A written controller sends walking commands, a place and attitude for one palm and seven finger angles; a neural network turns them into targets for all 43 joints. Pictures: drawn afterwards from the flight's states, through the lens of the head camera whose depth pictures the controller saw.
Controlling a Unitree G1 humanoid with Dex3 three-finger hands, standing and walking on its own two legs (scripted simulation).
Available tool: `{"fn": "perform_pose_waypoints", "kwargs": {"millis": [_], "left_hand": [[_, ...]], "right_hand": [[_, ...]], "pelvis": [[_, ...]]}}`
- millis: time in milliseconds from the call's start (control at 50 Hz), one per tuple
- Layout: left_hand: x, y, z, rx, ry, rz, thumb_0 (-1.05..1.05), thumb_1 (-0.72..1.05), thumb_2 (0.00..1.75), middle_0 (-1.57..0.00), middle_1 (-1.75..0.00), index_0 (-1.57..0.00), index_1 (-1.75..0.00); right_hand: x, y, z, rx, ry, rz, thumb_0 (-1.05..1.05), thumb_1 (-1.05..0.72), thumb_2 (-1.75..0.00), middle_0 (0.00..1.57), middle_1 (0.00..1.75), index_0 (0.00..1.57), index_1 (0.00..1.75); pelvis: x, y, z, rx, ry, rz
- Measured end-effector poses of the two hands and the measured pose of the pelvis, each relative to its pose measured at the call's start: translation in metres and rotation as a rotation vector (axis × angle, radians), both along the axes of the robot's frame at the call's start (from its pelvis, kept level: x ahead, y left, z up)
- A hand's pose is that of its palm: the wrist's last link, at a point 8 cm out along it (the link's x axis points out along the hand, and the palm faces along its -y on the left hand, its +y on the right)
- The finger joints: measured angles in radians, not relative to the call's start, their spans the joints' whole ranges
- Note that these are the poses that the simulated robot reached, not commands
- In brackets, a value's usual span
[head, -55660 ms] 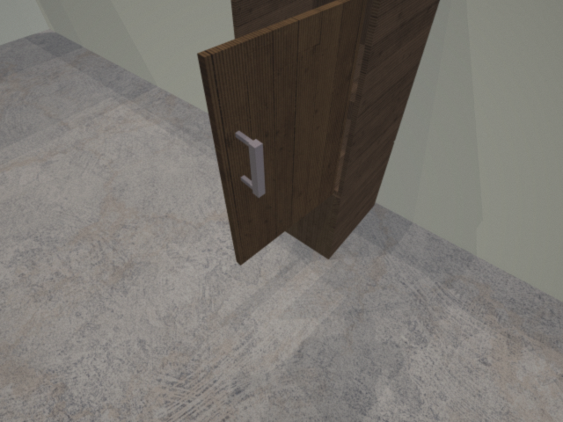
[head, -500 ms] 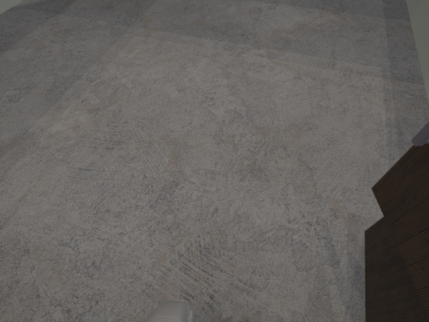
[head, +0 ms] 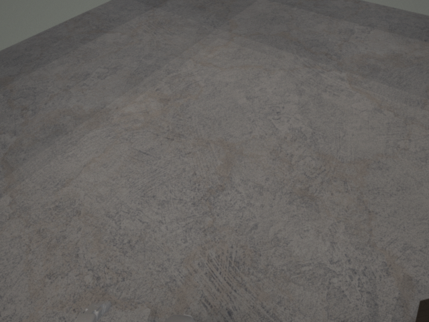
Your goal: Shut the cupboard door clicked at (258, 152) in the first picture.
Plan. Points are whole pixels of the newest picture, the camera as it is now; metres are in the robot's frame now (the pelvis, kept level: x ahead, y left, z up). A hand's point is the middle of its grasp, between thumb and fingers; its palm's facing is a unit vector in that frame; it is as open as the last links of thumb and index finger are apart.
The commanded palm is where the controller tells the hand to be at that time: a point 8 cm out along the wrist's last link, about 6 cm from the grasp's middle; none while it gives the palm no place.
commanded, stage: walk to a spot facing it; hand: left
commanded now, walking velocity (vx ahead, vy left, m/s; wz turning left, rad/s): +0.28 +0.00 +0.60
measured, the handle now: out of the picture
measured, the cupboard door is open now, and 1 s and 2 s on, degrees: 20 20 20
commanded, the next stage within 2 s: turn to face it in 0.94 s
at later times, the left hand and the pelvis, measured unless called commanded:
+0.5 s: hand out of the picture +0.08 +0.28 -0.17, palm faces +0.34 -0.91 -0.23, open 7.4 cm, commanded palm none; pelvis +0.13 +0.07 +0.00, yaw +18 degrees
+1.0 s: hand (101, 255) +0.27 +0.29 -0.15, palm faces +0.56 -0.80 -0.22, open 7.2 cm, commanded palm none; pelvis +0.32 +0.10 +0.02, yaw +34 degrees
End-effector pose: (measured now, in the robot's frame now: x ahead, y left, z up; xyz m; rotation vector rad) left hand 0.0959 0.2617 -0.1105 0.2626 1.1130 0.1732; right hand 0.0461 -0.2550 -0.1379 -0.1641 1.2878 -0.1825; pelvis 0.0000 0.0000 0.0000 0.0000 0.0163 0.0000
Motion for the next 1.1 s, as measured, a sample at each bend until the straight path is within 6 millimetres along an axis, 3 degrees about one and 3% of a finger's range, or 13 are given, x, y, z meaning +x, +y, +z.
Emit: {"fn": "perform_pose_waypoints", "kwargs": {"millis": [80, 180, 280, 360, 440, 560, 680, 740, 780, 860, 940, 1020, 1100], "left_hand": [[-0.025, -0.007, 0.005, -0.016, 0.052, 0.076, 0.00, 0.91, 0.90, -0.20, -0.30, -0.20, -0.30], [-0.056, -0.011, 0.001, -0.059, 0.140, 0.178, 0.00, 0.91, 0.90, -0.20, -0.30, -0.20, -0.30], [-0.092, -0.004, -0.015, -0.108, 0.234, 0.312, 0.00, 0.90, 0.90, -0.20, -0.30, -0.20, -0.30], [-0.111, 0.015, -0.038, -0.140, 0.327, 0.385, 0.00, 0.90, 0.90, -0.20, -0.30, -0.20, -0.30], [-0.083, 0.041, -0.040, -0.126, 0.310, 0.409, 0.01, 0.91, 0.90, -0.20, -0.30, -0.20, -0.30], [0.009, 0.069, -0.014, -0.095, 0.112, 0.406, 0.01, 0.91, 0.90, -0.20, -0.30, -0.19, -0.30], [0.106, 0.079, 0.006, -0.066, -0.024, 0.370, 0.01, 0.91, 0.90, -0.20, -0.30, -0.19, -0.30], [0.149, 0.080, 0.005, -0.043, -0.081, 0.357, 0.00, 0.91, 0.90, -0.20, -0.30, -0.20, -0.30], [0.166, 0.078, 0.003, -0.032, -0.107, 0.374, 0.00, 0.91, 0.90, -0.20, -0.30, -0.20, -0.30], [0.171, 0.067, 0.003, -0.057, -0.075, 0.455, 0.00, 0.91, 0.90, -0.20, -0.30, -0.20, -0.30], [0.157, 0.059, -0.001, -0.087, 0.001, 0.567, 0.00, 0.93, 0.90, -0.20, -0.30, -0.20, -0.30], [0.133, 0.062, -0.008, -0.109, 0.090, 0.653, -0.01, 0.94, 0.90, -0.20, -0.30, -0.20, -0.30], [0.107, 0.068, -0.024, -0.147, 0.174, 0.728, 0.00, 0.93, 0.90, -0.20, -0.30, -0.20, -0.30]], "right_hand": [[0.030, -0.004, 0.008, 0.009, 0.002, 0.054, 0.01, -0.90, -0.90, 0.21, 0.30, 0.20, 0.30], [0.087, 0.009, 0.022, 0.016, -0.031, 0.151, 0.01, -0.90, -0.90, 0.20, 0.30, 0.20, 0.30], [0.165, 0.048, 0.025, 0.007, -0.077, 0.301, 0.01, -0.91, -0.90, 0.20, 0.30, 0.20, 0.30], [0.226, 0.084, 0.019, -0.018, -0.202, 0.388, 0.01, -0.90, -0.90, 0.20, 0.30, 0.20, 0.30], [0.246, 0.104, 0.024, -0.031, -0.214, 0.411, 0.01, -0.90, -0.90, 0.20, 0.30, 0.20, 0.30], [0.250, 0.119, 0.024, -0.002, -0.104, 0.416, 0.01, -0.90, -0.90, 0.21, 0.30, 0.20, 0.30], [0.262, 0.119, 0.012, 0.042, 0.002, 0.379, 0.01, -0.90, -0.90, 0.21, 0.30, 0.20, 0.30], [0.279, 0.112, -0.002, 0.052, 0.050, 0.366, 0.01, -0.90, -0.90, 0.21, 0.30, 0.20, 0.30], [0.296, 0.109, -0.010, 0.047, 0.082, 0.378, 0.01, -0.90, -0.90, 0.21, 0.30, 0.20, 0.30], [0.348, 0.116, -0.001, 0.026, 0.085, 0.435, 0.01, -0.90, -0.90, 0.21, 0.30, 0.20, 0.30], [0.410, 0.141, 0.014, 0.014, 0.036, 0.508, 0.01, -0.91, -0.90, 0.20, 0.30, 0.20, 0.30], [0.472, 0.183, 0.023, 0.012, -0.025, 0.613, 0.01, -0.91, -0.90, 0.20, 0.30, 0.20, 0.30], [0.528, 0.240, 0.026, 0.009, -0.114, 0.728, 0.01, -0.91, -0.90, 0.20, 0.30, 0.20, 0.30]], "pelvis": [[0.015, -0.001, 0.010, 0.007, -0.002, 0.059], [0.039, 0.004, 0.018, 0.026, 0.000, 0.143], [0.065, 0.024, 0.011, 0.022, -0.006, 0.220], [0.088, 0.049, -0.011, 0.004, -0.016, 0.258], [0.108, 0.060, -0.008, 0.015, -0.027, 0.281], [0.148, 0.071, 0.009, 0.014, -0.013, 0.335], [0.202, 0.072, 0.013, 0.023, -0.005, 0.372], [0.237, 0.070, 0.003, 0.032, -0.003, 0.399], [0.254, 0.070, -0.002, 0.019, -0.008, 0.424], [0.282, 0.077, 0.007, 0.008, -0.010, 0.484], [0.308, 0.088, 0.015, 0.008, 0.001, 0.548], [0.328, 0.104, 0.016, 0.004, 0.000, 0.610], [0.342, 0.129, 0.007, 0.002, -0.013, 0.644]]}}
